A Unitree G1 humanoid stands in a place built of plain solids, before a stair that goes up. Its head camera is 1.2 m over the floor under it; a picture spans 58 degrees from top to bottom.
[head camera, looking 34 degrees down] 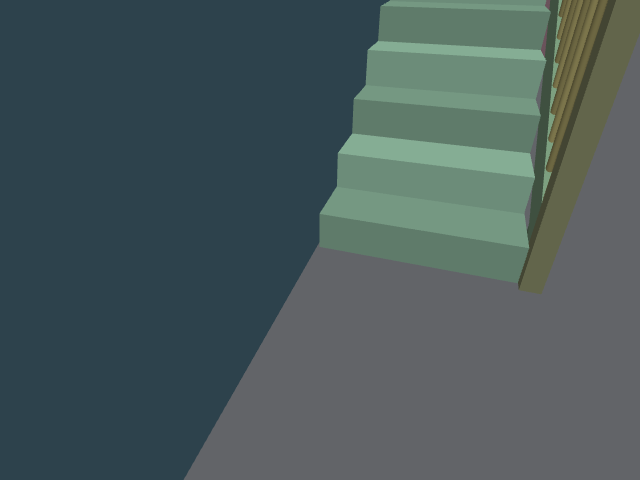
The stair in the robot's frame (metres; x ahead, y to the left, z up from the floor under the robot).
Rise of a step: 0.18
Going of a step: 0.28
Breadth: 0.90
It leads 18 degrees to the right of straight ahead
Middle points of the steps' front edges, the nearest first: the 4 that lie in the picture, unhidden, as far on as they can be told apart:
1.58 -0.43 0.19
1.86 -0.51 0.37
2.13 -0.60 0.56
2.40 -0.69 0.74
